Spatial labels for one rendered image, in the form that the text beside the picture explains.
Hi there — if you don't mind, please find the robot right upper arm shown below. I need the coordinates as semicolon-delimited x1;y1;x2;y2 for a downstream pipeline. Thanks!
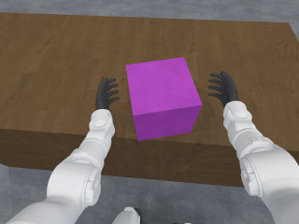
239;148;299;224

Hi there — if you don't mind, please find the robot left upper arm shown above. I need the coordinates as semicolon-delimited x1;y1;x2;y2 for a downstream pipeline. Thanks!
6;161;101;224

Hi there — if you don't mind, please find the robot left thigh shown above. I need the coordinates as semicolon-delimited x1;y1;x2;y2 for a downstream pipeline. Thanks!
112;211;140;224

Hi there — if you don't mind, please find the robot left forearm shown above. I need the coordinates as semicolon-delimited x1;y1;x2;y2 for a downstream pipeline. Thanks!
47;109;115;197

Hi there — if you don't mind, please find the right robot hand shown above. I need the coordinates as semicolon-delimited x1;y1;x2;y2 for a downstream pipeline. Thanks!
207;70;239;107

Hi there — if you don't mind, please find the left robot hand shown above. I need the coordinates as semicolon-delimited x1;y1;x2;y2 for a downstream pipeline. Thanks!
95;77;120;111

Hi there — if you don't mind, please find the pedestal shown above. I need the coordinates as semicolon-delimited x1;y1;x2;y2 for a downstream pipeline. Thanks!
0;12;299;188

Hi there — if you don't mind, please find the carton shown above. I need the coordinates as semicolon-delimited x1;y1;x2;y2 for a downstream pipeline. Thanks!
126;57;202;141

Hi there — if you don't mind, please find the robot left shin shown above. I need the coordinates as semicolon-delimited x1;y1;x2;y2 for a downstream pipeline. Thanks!
124;207;136;213

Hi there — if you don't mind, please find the robot right forearm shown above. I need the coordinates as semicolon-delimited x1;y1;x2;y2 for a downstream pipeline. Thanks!
223;101;299;173

